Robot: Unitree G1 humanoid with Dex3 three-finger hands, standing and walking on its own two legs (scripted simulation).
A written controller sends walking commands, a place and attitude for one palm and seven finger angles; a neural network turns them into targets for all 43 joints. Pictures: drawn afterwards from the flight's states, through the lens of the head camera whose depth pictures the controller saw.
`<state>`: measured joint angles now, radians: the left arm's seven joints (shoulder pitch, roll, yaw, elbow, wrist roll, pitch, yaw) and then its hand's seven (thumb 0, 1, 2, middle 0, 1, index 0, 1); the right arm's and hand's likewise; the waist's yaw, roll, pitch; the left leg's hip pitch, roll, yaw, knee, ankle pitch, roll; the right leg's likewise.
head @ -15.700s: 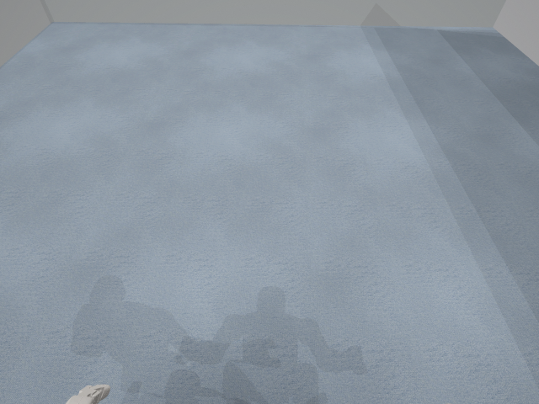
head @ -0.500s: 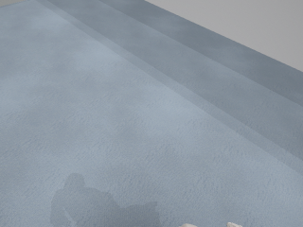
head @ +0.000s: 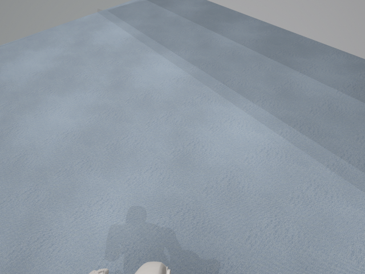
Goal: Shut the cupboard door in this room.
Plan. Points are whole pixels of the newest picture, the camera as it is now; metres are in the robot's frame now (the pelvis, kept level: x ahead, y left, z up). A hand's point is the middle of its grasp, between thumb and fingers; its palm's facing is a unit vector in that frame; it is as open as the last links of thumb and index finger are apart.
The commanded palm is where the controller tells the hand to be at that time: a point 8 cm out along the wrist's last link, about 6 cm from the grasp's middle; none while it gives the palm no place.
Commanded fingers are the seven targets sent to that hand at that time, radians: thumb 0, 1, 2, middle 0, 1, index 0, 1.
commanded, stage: turn or walk to find it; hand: left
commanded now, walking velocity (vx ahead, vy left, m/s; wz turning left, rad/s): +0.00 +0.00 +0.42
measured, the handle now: out of the picture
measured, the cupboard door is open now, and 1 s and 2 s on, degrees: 91 91 91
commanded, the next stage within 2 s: stand and wait in 1.76 s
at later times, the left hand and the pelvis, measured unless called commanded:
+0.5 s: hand out of the picture -0.01 +0.26 -0.17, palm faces +0.26 -0.93 -0.26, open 7.4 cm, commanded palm none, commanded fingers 0.00 0.90 0.90 -0.20 -0.30 -0.20 -0.30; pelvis -0.02 +0.04 +0.00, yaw +12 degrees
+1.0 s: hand out of the picture -0.08 +0.17 -0.15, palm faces +0.46 -0.85 -0.27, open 7.3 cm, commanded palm none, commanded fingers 0.00 0.90 0.90 -0.20 -0.30 -0.20 -0.30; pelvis -0.04 -0.02 +0.00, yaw +26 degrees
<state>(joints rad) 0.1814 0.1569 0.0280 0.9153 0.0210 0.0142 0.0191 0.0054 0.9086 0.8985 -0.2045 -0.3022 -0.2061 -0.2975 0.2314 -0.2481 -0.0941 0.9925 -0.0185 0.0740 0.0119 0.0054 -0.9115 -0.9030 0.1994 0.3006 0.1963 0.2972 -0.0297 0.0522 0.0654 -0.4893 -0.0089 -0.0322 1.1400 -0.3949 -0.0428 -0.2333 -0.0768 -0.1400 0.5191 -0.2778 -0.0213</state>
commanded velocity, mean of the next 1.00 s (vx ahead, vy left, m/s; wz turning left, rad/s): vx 0.00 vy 0.00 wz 0.42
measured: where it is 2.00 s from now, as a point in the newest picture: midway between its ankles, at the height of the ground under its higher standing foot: outside the picture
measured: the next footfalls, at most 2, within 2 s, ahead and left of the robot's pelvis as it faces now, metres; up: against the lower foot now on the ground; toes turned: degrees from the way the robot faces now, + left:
left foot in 0.26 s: +0.00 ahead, +0.16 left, +0.00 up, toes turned +12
right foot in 0.66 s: +0.05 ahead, -0.08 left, +0.00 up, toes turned +12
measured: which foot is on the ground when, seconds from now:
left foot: up 0.00-0.24, down 0.26-0.66, up 0.68-1.00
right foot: down 0.00-0.26, up 0.28-0.64, down 0.66-1.00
